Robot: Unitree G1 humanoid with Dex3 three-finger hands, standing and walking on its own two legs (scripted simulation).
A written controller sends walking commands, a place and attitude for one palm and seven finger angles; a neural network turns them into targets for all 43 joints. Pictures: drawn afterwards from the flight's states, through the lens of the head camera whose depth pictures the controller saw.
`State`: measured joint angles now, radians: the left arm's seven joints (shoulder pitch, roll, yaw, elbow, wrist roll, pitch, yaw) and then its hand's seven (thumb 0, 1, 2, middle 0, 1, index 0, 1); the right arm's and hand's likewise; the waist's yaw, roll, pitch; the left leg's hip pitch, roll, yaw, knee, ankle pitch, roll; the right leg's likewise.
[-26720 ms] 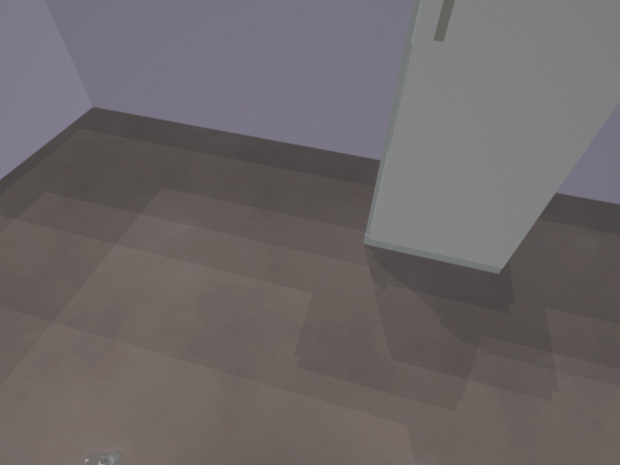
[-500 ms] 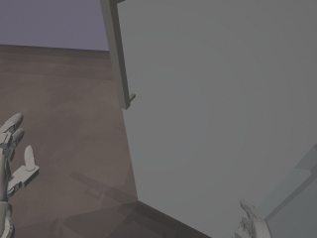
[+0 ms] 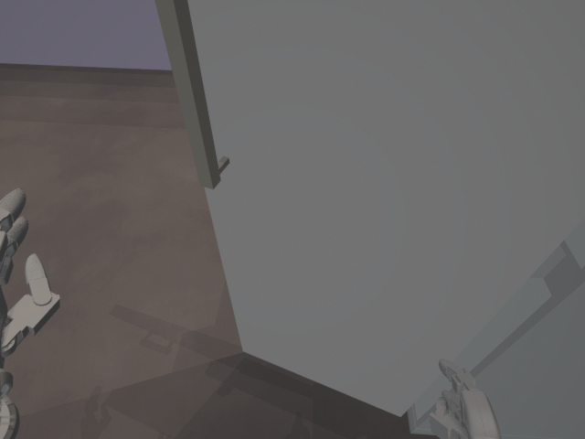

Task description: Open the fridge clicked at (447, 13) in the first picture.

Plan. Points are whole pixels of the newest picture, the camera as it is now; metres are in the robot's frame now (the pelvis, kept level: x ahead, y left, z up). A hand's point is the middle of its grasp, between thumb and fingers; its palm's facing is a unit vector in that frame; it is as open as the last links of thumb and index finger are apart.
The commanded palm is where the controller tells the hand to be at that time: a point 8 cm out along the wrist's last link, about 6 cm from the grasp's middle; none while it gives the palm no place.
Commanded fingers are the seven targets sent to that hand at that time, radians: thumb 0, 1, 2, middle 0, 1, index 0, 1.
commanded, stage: step back with the hand held close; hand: left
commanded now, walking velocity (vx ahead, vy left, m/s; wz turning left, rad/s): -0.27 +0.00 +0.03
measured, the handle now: (201, 91) +0.45 +0.17 +0.26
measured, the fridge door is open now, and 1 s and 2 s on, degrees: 72 72 72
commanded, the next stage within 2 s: stop stepping back and stand still in 1.54 s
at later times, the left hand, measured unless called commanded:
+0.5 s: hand out of the picture +0.13 +0.28 +0.16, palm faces +0.48 -0.77 -0.41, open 7.4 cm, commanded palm +0.07 +0.31 +0.18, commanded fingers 0.00 0.90 0.90 -0.20 -0.30 -0.20 -0.30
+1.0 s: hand out of the picture +0.08 +0.30 +0.16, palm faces +0.47 -0.76 -0.46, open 7.4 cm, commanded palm +0.00 +0.33 +0.18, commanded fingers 0.00 0.90 0.90 -0.20 -0.30 -0.20 -0.30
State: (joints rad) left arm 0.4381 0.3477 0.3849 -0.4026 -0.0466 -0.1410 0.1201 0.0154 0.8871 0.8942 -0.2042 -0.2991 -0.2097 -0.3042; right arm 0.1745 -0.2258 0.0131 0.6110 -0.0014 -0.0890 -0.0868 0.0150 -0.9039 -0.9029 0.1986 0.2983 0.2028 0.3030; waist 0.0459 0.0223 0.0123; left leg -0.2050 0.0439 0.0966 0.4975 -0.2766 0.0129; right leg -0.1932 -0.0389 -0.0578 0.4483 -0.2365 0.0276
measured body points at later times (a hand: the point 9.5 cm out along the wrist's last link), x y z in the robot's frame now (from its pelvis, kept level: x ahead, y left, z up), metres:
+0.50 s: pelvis -0.07 +0.01 -0.01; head -0.05 +0.03 +0.43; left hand +0.10 +0.32 +0.18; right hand +0.11 -0.21 -0.09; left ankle -0.01 +0.10 -0.74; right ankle +0.00 -0.14 -0.74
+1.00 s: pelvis -0.12 +0.02 -0.02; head -0.09 +0.06 +0.43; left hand +0.05 +0.34 +0.18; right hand +0.08 -0.20 -0.08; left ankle -0.01 +0.10 -0.74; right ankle -0.10 -0.12 -0.72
